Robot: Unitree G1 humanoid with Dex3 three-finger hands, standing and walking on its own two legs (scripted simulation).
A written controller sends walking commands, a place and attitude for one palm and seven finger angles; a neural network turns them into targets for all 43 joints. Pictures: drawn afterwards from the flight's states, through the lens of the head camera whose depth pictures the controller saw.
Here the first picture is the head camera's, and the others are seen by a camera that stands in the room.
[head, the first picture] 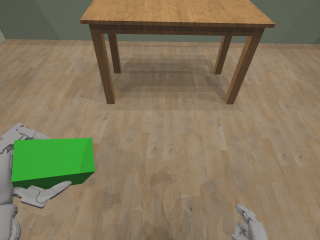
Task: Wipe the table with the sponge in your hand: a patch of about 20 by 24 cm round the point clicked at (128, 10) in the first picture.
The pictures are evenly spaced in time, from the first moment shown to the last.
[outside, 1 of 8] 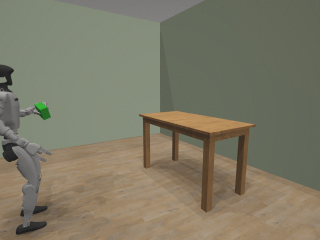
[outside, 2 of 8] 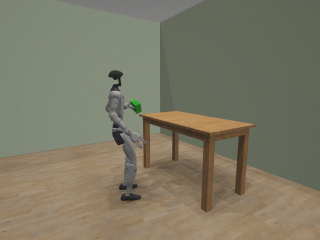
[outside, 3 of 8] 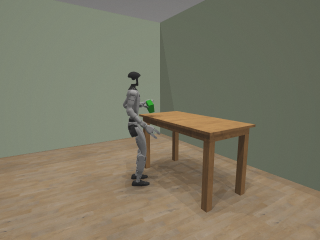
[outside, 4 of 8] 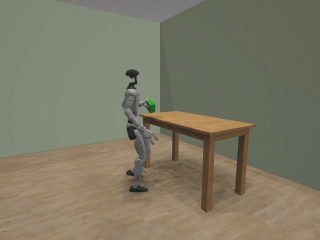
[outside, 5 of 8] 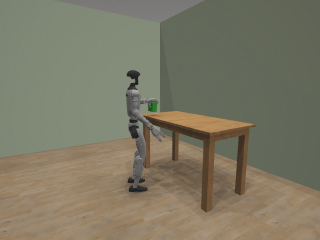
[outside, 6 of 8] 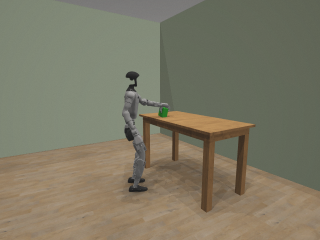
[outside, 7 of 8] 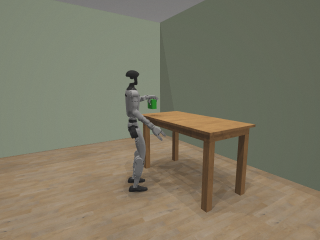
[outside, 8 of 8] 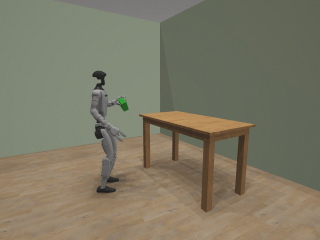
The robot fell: no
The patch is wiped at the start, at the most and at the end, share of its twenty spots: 0.00 1.00 1.00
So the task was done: yes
